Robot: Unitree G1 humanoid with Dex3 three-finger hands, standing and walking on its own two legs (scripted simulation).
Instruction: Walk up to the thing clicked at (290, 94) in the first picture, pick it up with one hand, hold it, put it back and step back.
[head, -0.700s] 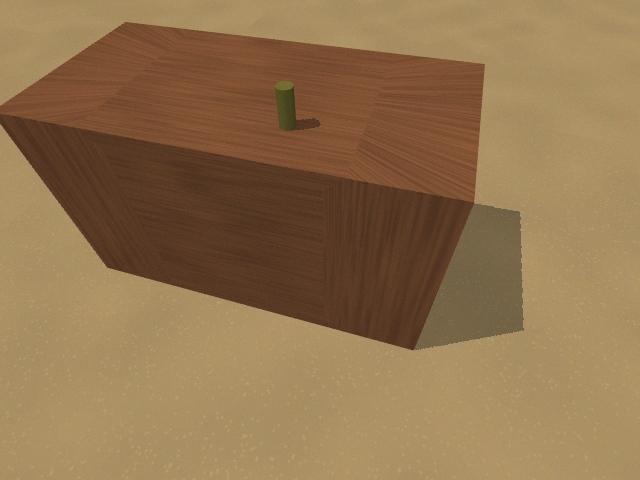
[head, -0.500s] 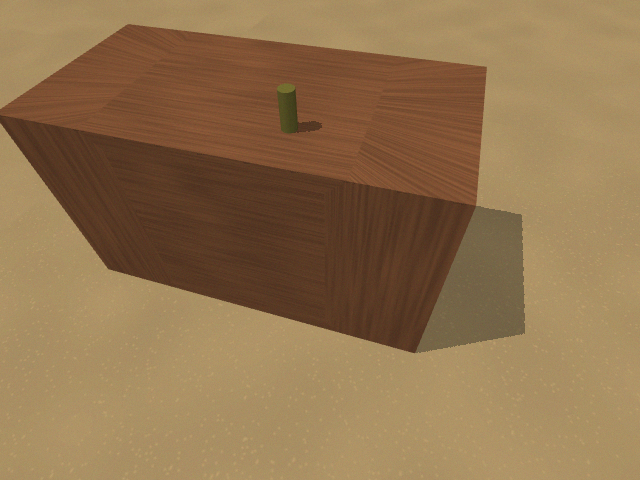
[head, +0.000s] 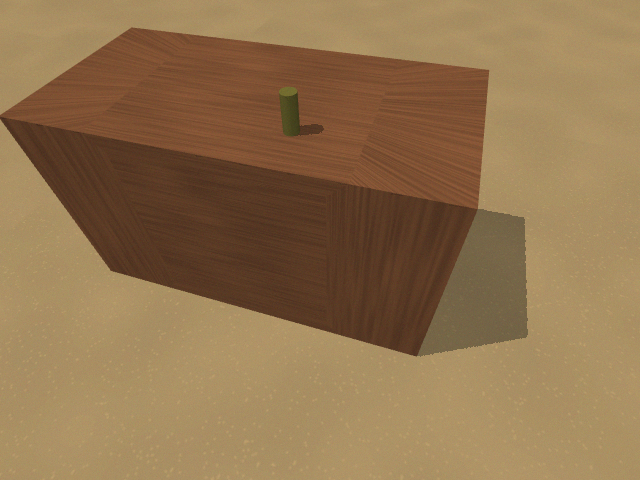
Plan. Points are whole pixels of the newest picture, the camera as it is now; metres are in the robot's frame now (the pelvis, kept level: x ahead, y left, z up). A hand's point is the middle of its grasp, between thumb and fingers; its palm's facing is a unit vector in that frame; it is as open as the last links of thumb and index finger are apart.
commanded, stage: stand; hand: left
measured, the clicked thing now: (289, 112) +0.89 +0.08 -0.03
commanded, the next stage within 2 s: walk up in 0.42 s
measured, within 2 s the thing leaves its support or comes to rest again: neither
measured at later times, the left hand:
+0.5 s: hand out of the picture +0.08 +0.25 -0.15, palm faces -0.05 -0.94 -0.33, open 7.4 cm
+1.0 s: hand (134, 404) +0.26 +0.31 -0.15, palm faces -0.26 -0.89 -0.37, open 7.4 cm
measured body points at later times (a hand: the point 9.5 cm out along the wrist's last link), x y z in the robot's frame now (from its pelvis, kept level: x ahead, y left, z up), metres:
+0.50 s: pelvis +0.01 +0.00 +0.00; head +0.01 +0.00 +0.45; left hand +0.08 +0.30 -0.13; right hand +0.08 -0.31 -0.13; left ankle +0.00 +0.12 -0.74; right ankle +0.00 -0.12 -0.75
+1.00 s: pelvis +0.13 +0.06 -0.01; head +0.15 +0.05 +0.44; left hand +0.27 +0.36 -0.12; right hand +0.09 -0.26 -0.12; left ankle +0.10 +0.15 -0.75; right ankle +0.22 -0.10 -0.72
